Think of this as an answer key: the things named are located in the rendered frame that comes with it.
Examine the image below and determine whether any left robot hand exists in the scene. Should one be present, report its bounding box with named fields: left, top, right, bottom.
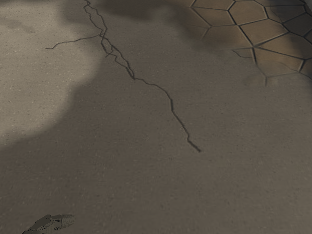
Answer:
left=22, top=214, right=76, bottom=234

